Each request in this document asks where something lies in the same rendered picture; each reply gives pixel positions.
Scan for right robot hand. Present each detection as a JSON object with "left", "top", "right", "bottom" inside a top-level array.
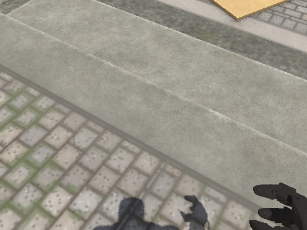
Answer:
[{"left": 249, "top": 182, "right": 307, "bottom": 230}]

